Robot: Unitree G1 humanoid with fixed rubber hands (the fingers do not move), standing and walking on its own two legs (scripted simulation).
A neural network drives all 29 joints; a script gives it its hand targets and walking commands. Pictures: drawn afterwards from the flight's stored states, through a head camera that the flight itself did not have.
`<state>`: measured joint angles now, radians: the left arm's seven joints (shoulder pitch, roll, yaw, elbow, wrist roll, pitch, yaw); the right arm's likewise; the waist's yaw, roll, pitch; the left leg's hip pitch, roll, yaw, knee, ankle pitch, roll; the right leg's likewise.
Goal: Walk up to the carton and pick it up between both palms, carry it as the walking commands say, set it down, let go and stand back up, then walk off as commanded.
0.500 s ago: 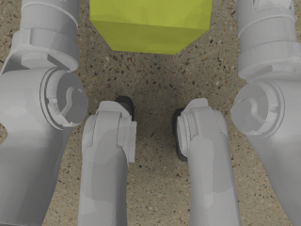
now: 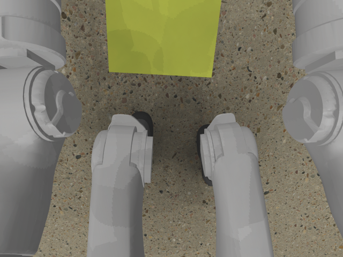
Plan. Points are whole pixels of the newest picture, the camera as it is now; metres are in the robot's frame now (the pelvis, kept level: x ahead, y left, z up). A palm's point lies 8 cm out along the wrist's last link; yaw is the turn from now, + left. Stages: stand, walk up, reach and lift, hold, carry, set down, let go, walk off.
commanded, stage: set down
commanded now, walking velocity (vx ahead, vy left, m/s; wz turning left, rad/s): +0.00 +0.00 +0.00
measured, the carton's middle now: out of the picture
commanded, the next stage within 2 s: let go in 1.18 s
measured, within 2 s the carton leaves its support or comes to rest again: neither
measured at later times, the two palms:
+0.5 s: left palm out of the picture +0.60 +0.21 -0.02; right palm out of the picture +0.62 -0.12 -0.01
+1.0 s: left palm out of the picture +0.60 +0.22 +0.12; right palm out of the picture +0.62 -0.11 +0.12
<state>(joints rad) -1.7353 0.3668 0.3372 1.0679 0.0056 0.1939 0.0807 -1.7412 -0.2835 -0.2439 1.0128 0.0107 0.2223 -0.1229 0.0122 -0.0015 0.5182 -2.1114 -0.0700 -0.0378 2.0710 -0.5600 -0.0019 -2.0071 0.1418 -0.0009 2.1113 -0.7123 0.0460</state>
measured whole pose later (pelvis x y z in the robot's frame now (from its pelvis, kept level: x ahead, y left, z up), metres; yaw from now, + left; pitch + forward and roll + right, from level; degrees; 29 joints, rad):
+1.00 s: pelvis -0.01 -0.01 +0.20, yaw +2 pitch +31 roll -1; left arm -1.75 0.43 0.33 0.94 -0.04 0.37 0.05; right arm -1.71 -0.30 -0.23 0.85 0.02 0.40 -0.16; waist 0.02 -0.02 0.51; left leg -1.51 -0.06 -0.06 1.30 -0.33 -0.01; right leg -1.45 0.12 0.06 1.35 -0.44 0.01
